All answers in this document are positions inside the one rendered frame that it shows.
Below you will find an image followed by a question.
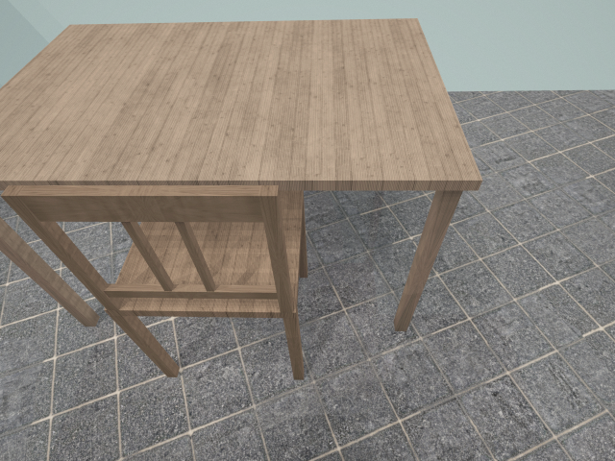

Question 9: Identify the chair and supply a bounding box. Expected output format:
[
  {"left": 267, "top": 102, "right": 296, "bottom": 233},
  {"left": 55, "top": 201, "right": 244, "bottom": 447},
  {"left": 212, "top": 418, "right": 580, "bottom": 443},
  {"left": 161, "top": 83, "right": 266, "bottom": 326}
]
[{"left": 1, "top": 185, "right": 308, "bottom": 380}]

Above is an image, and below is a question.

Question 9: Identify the table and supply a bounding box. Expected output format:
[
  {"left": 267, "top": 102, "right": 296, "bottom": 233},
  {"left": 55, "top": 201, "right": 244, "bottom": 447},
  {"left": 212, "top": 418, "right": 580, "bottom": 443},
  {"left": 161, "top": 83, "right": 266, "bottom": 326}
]
[{"left": 0, "top": 18, "right": 482, "bottom": 331}]

